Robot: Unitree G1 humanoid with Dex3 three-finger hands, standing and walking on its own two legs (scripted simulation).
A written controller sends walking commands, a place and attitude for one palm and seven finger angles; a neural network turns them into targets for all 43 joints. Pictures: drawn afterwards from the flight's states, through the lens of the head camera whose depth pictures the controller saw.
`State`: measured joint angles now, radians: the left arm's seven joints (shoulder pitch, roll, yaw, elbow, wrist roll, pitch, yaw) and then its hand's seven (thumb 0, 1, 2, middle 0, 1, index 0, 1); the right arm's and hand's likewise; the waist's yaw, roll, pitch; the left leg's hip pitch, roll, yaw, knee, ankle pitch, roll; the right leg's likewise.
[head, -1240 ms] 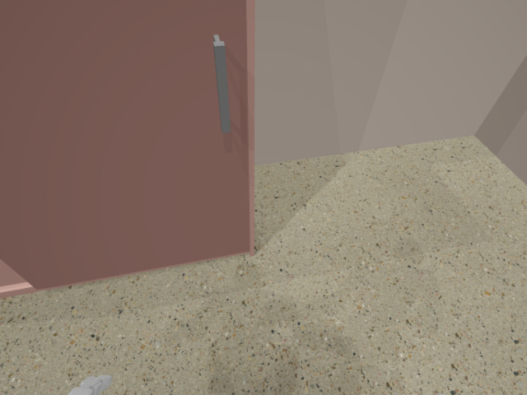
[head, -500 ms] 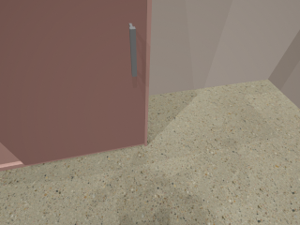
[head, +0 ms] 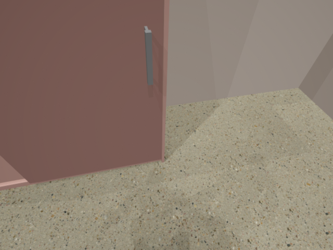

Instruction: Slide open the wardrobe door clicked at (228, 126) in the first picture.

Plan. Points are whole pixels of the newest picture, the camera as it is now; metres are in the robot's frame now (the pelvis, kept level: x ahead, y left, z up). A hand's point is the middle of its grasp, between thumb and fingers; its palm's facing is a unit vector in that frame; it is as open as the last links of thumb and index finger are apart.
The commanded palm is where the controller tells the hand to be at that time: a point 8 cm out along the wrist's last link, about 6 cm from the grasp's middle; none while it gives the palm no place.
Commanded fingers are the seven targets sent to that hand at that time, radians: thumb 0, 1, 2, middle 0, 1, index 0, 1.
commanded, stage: look at it before walking up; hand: right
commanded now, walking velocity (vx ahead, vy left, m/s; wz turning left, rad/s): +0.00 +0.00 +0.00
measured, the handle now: (148, 57) +0.76 +0.12 +0.07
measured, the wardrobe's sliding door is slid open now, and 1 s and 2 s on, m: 0.00 0.00 0.00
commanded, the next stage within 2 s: turn to face it in 0.20 s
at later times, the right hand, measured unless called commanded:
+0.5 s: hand out of the picture +0.08 -0.24 -0.16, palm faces -0.04 +0.94 -0.33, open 7.4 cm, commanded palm none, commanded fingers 0.00 -0.90 -0.90 0.20 0.30 0.20 0.30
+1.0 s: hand out of the picture +0.07 -0.21 -0.19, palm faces -0.14 +0.97 -0.20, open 7.4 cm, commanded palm none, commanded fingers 0.00 -0.90 -0.90 0.20 0.30 0.20 0.30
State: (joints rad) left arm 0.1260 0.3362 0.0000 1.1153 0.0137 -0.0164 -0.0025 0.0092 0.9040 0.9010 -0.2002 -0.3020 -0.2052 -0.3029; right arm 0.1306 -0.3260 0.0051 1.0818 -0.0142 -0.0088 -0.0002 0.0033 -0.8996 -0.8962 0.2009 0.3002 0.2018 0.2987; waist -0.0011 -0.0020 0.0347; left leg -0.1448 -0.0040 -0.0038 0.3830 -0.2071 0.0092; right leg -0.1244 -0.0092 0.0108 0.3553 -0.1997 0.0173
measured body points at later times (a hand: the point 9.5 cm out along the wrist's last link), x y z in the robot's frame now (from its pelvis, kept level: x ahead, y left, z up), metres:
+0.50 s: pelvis +0.00 +0.00 +0.00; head +0.02 +0.00 +0.45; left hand +0.08 +0.28 -0.14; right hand +0.08 -0.29 -0.14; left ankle +0.00 +0.11 -0.75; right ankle +0.00 -0.13 -0.75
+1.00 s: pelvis -0.03 -0.03 -0.02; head +0.00 -0.05 +0.43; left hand -0.03 +0.23 -0.15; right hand +0.07 -0.26 -0.18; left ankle +0.00 +0.11 -0.74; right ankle -0.01 -0.14 -0.75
